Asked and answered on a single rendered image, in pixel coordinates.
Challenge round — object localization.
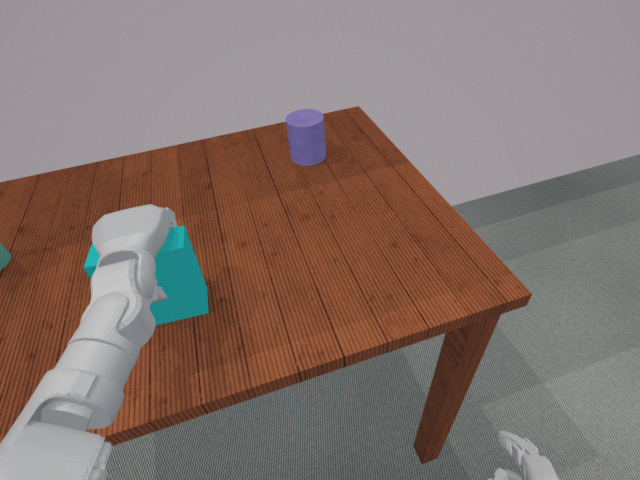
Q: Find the table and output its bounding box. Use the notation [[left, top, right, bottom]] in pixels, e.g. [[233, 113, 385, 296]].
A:
[[0, 106, 532, 464]]

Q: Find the left robot upper arm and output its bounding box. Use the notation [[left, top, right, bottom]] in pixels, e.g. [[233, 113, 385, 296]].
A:
[[0, 420, 113, 480]]

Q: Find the robot left forearm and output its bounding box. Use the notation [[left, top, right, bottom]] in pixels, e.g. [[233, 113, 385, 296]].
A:
[[0, 245, 156, 466]]

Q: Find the right robot hand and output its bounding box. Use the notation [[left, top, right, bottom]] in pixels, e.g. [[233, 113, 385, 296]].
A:
[[488, 431, 559, 480]]

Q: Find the sponge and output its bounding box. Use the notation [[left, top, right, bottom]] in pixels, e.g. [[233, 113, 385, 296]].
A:
[[84, 225, 209, 325]]

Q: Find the left robot hand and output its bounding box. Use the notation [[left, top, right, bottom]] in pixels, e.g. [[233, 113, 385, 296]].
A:
[[92, 204, 178, 303]]

